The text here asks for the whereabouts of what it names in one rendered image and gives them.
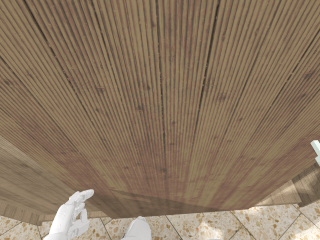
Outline left robot hand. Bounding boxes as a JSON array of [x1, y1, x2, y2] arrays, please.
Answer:
[[49, 189, 94, 240]]

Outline robot left thigh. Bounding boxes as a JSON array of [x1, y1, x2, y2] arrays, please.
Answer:
[[121, 219, 152, 240]]

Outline handle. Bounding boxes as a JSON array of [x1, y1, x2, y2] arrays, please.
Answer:
[[310, 140, 320, 166]]

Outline wardrobe door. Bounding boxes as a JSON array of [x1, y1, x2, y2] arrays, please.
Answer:
[[0, 0, 320, 219], [0, 135, 101, 216]]

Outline robot left shin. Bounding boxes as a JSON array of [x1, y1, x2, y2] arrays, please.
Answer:
[[123, 216, 146, 238]]

